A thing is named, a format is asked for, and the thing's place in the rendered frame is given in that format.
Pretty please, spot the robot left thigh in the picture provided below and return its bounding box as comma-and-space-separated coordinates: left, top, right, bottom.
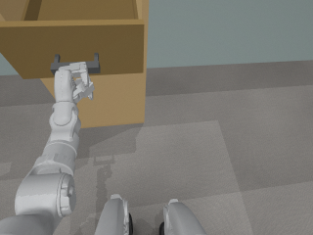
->
94, 198, 129, 235

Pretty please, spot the left robot upper arm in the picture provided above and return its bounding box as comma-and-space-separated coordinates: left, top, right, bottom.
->
0, 172, 76, 235

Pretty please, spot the robot left hand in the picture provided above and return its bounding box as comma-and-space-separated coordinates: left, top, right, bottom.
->
54, 62, 95, 106

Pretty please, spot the handle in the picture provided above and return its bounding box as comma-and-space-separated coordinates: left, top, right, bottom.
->
50, 52, 101, 75

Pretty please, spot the cabinet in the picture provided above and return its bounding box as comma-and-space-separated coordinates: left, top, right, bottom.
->
0, 0, 150, 128

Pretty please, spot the left robot forearm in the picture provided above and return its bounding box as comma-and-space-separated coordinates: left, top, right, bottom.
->
15, 101, 81, 214

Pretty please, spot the drawer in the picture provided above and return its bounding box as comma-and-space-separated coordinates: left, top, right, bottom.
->
0, 0, 145, 79

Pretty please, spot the robot left shin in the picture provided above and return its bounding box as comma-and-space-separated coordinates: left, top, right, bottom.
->
111, 194, 129, 235

